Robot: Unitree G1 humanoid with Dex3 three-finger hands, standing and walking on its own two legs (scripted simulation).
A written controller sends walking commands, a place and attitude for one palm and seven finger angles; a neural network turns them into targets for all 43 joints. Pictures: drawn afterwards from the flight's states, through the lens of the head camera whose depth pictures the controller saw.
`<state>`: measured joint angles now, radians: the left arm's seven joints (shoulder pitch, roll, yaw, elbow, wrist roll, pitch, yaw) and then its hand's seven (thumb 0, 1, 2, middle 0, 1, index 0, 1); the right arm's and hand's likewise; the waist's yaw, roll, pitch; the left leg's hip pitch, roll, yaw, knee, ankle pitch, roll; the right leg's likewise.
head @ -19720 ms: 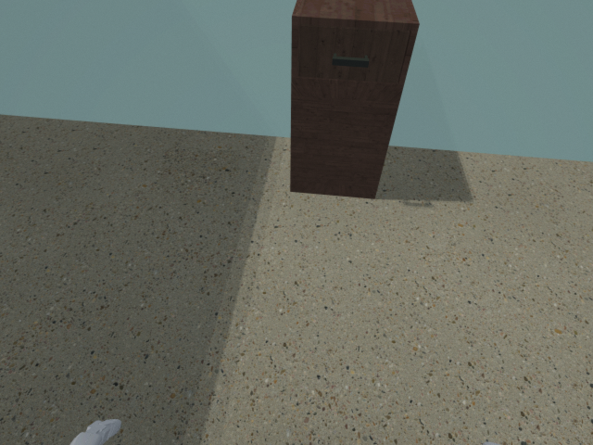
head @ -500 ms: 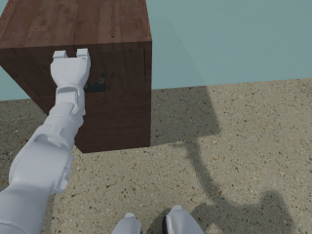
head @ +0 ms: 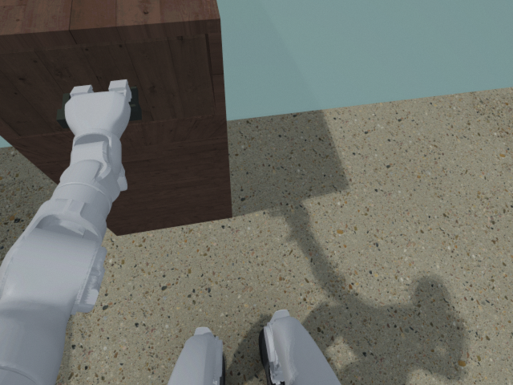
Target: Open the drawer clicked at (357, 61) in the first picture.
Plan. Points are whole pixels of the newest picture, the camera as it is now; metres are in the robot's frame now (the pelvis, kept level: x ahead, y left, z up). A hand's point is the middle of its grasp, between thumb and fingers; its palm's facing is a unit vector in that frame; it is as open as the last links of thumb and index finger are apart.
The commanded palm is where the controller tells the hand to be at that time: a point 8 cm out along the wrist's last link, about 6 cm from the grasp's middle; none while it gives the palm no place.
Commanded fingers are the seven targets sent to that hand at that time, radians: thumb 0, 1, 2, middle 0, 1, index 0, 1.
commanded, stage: lower the fingers behind the handle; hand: left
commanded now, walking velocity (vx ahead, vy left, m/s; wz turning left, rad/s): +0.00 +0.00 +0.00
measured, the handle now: (101, 105) +0.58 +0.20 +0.02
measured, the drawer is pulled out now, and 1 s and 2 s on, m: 0.00 0.00 0.07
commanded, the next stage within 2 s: close the thumb around the handle in 0.22 s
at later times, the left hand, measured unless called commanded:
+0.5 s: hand (111, 130) +0.54 +0.19 +0.01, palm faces -0.05 +0.01 -1.00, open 12.8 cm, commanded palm +0.53 +0.18 +0.06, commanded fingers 0.00 0.06 0.54 -0.34 -1.26 -0.34 -1.26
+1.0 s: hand (112, 134) +0.53 +0.19 +0.00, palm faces -0.07 -0.01 -1.00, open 5.7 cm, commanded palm +0.52 +0.18 +0.06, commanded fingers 0.00 0.90 0.90 -0.40 -1.35 -0.40 -1.35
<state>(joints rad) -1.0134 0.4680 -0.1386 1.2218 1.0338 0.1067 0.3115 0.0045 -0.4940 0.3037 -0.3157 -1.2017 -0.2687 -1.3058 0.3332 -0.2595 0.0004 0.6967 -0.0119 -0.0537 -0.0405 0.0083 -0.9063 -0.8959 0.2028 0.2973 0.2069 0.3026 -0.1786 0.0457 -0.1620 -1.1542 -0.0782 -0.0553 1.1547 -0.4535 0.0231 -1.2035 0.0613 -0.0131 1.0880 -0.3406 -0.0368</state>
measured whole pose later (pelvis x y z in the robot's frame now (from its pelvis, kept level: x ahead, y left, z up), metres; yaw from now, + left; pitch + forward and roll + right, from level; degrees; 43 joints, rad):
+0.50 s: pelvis +0.06 +0.00 +0.03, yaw +0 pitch +25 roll -1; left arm -0.85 0.37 -0.10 1.20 1.08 0.08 0.53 0.00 -0.36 0.36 -0.34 -1.23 -0.38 -1.23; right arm 0.31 -0.24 -0.03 0.74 -0.04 0.00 0.00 0.01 -0.91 -0.90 0.20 0.30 0.21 0.30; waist -0.13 0.06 -0.19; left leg -0.97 -0.07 -0.08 1.02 -0.48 0.02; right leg -1.02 0.07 -0.02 0.96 -0.38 -0.05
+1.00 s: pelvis +0.06 +0.00 +0.03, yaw +0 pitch +26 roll -1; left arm -0.80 0.38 -0.06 1.16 1.09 0.04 0.51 0.01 0.71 0.82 -0.41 -1.34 -0.39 -1.34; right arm 0.30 -0.23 -0.04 0.74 -0.04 0.02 0.01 0.01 -0.91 -0.90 0.20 0.30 0.21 0.30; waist -0.13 0.06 -0.19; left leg -0.97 -0.06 -0.06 1.02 -0.50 0.02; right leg -1.03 0.07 -0.01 0.97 -0.39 -0.04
